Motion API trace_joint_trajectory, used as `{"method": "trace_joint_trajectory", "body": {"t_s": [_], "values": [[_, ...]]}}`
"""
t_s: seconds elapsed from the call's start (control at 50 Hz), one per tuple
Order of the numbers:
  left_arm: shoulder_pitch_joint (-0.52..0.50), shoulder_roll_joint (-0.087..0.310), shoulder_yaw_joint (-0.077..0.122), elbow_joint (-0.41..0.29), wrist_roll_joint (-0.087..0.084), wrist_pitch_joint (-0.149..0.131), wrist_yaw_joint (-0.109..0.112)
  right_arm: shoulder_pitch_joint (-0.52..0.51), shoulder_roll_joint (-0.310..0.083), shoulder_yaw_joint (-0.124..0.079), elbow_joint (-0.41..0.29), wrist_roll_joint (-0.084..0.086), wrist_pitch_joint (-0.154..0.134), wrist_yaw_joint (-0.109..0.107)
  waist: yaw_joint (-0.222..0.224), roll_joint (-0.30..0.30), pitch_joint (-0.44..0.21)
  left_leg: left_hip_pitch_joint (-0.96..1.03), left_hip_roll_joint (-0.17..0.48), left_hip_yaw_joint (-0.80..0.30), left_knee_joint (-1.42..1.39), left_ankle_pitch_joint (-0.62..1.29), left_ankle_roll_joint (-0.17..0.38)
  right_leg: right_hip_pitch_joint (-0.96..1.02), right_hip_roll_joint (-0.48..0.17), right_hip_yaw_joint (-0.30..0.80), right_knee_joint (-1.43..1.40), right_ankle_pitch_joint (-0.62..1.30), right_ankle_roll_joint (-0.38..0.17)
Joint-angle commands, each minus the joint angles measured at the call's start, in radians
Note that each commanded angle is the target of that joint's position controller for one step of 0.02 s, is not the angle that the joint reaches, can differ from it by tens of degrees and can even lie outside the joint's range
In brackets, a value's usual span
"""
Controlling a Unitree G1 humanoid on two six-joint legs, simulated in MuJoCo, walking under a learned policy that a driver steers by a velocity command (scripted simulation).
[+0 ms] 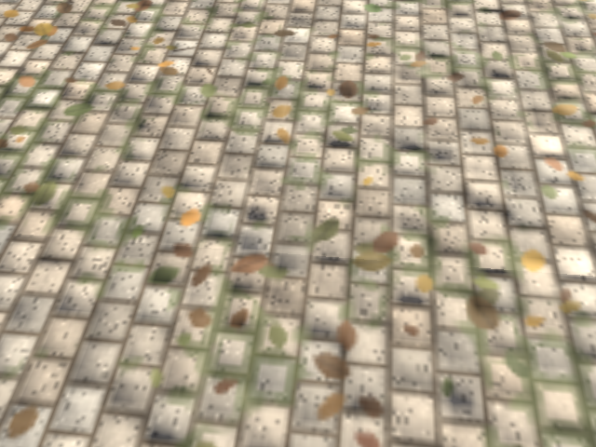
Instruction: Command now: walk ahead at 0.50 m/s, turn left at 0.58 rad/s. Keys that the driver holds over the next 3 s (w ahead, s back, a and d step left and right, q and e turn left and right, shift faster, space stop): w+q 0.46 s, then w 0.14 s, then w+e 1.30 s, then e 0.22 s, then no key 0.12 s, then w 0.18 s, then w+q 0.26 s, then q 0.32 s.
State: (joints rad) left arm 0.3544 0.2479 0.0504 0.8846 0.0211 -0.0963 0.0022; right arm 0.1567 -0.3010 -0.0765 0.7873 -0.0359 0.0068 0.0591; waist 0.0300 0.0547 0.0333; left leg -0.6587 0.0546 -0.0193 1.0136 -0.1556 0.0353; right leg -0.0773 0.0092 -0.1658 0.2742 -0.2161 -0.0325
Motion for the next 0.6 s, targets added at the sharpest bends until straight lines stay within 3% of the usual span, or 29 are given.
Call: {"method": "trace_joint_trajectory", "body": {"t_s": [0.02, 0.1, 0.14, 0.18, 0.2, 0.22, 0.24, 0.26, 0.28, 0.3, 0.32, 0.36, 0.4, 0.48, 0.6], "values": [[-0.03, 0.104, 0.019, -0.054, 0.0, -0.017, -0.001, -0.081, 0.006, 0.018, -0.088, 0.003, -0.011, 0.017, -0.014, -0.142, 0.024, -0.008, 0.018, 0.028, -0.155, 0.121, -0.002, -0.009, -0.242, 0.075, -0.127, 0.312, -0.105], [0.027, 0.143, 0.031, -0.028, -0.001, -0.006, 0.008, -0.187, 0.0, 0.027, -0.133, -0.003, -0.013, 0.027, 0.012, -0.139, 0.051, 0.056, 0.003, 0.101, -0.326, 0.086, 0.039, 0.062, -0.275, 0.012, -0.105, 0.369, -0.087], [0.051, 0.16, 0.035, -0.014, 0.001, 0.009, 0.014, -0.198, -0.012, 0.023, -0.144, -0.009, -0.012, 0.023, 0.01, -0.142, 0.045, 0.094, -0.029, 0.134, -0.375, 0.001, 0.072, 0.124, -0.287, -0.023, -0.03, 0.538, -0.075], [0.064, 0.192, 0.041, -0.004, 0.002, 0.028, 0.019, -0.116, -0.033, 0.012, -0.127, -0.014, -0.015, 0.012, -0.03, -0.157, -0.019, 0.224, -0.103, 0.169, -0.41, -0.104, 0.116, 0.164, -0.289, -0.062, 0.168, 0.838, -0.065], [0.061, 0.201, 0.041, -0.006, -0.001, 0.039, 0.02, 0.01, -0.052, -0.001, -0.09, -0.018, -0.024, 0.002, -0.085, -0.139, -0.093, 0.378, -0.145, 0.171, -0.462, -0.102, 0.144, 0.129, -0.279, -0.082, 0.357, 0.864, -0.056], [0.054, 0.193, 0.037, -0.025, 0.003, 0.043, 0.019, 0.193, -0.103, -0.026, -0.032, -0.027, -0.031, -0.014, -0.163, -0.075, -0.2, 0.639, -0.11, 0.077, -0.51, -0.115, 0.186, -0.036, -0.256, -0.094, 0.625, 0.671, -0.024], [0.084, 0.077, 0.01, -0.099, -0.005, 0.038, 0.0, 0.223, -0.221, -0.055, -0.038, -0.021, -0.03, -0.031, -0.122, 0.157, -0.304, 0.951, 0.204, -0.401, -0.558, -0.237, 0.294, -0.449, -0.132, -0.089, 0.968, -0.091, 0.033], [-0.012, 0.138, 0.025, -0.144, 0.003, 0.029, -0.006, 0.248, -0.252, -0.062, -0.066, 0.011, -0.018, -0.039, -0.154, 0.124, -0.367, 1.003, 0.306, -0.766, -0.713, -0.151, 0.364, -0.629, -0.007, 0.114, 1.141, -0.338, 0.057], [-0.109, 0.147, 0.026, -0.168, 0.0, 0.022, -0.01, 0.227, -0.229, -0.057, -0.043, 0.016, -0.012, -0.049, -0.152, 0.029, -0.224, 0.938, 0.268, -0.578, -0.716, -0.03, 0.338, -0.724, -0.068, 0.183, 1.138, -0.233, 0.044], [-0.104, 0.126, 0.015, -0.162, -0.007, 0.011, -0.01, 0.181, -0.171, -0.043, -0.036, 0.024, -0.017, -0.056, -0.109, -0.019, -0.118, 0.792, 0.232, -0.454, -0.718, 0.099, 0.308, -0.69, -0.108, 0.18, 1.047, -0.144, 0.038], [-0.086, 0.121, 0.015, -0.146, 0.0, 0.013, -0.008, 0.133, -0.133, -0.033, -0.039, 0.025, -0.024, -0.058, -0.061, -0.053, -0.064, 0.676, 0.173, -0.368, -0.73, 0.203, 0.268, -0.618, -0.134, 0.184, 0.96, -0.118, 0.039], [-0.036, 0.116, 0.015, -0.133, 0.029, 0.048, -0.01, 0.084, -0.095, -0.018, -0.047, 0.034, -0.04, -0.058, -0.004, -0.035, -0.063, 0.552, 0.106, -0.281, -0.753, 0.31, 0.248, -0.5, -0.145, 0.19, 0.888, -0.117, 0.059], [-0.045, 0.1, 0.013, -0.141, 0.031, 0.072, -0.017, 0.111, -0.103, -0.019, -0.037, 0.037, -0.058, -0.052, 0.005, -0.037, -0.066, 0.515, 0.078, -0.258, -0.773, 0.334, 0.254, -0.493, -0.134, 0.175, 0.837, -0.093, 0.075], [-0.199, 0.091, 0.009, -0.191, 0.027, 0.081, -0.021, 0.195, -0.118, -0.024, -0.013, 0.034, -0.064, -0.051, -0.041, -0.02, -0.003, 0.52, 0.056, -0.27, -0.823, 0.229, 0.233, -0.597, -0.127, 0.167, 0.67, 0.06, 0.094], [-0.372, 0.074, -0.006, -0.238, 0.017, 0.065, -0.035, 0.32, -0.098, -0.011, 0.038, 0.03, -0.075, -0.061, -0.115, -0.004, 0.016, 0.661, 0.066, -0.246, -0.795, 0.369, 0.183, -0.615, -0.089, 0.149, 0.431, 0.223, 0.06]]}}
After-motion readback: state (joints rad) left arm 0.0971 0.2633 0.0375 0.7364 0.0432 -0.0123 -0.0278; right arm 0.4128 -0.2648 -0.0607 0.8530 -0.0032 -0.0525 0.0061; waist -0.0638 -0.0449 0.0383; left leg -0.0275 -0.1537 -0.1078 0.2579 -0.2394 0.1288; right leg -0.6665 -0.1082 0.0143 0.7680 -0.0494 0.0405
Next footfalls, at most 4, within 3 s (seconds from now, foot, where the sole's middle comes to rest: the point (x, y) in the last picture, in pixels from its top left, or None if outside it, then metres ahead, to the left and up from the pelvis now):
0.22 left None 0.26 0.12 -0.78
0.76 right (302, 387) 0.61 0.07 -0.78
1.28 left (216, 301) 0.84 0.30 -0.78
1.82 right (311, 228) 1.09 0.06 -0.78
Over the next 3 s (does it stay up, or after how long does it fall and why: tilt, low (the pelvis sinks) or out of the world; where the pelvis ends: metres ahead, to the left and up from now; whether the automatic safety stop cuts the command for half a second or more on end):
stays up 1.33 -0.04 0.00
